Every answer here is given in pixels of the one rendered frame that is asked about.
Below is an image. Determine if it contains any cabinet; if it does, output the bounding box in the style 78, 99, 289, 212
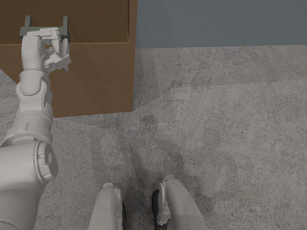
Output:
0, 0, 138, 118

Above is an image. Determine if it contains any robot right foot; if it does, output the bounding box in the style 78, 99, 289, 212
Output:
152, 190, 167, 230

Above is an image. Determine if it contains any left robot upper arm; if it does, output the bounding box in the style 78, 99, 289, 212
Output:
0, 140, 59, 230

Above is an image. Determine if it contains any drawer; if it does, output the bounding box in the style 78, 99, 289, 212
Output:
0, 0, 128, 44

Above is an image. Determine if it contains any robot left hand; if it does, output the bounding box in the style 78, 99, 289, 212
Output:
21, 27, 72, 77

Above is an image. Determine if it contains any handle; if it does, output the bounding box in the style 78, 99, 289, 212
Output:
19, 15, 71, 44

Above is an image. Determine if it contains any robot right shin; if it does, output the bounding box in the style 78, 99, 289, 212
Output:
157, 174, 175, 225

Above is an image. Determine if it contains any robot left forearm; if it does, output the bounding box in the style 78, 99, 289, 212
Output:
0, 70, 54, 148

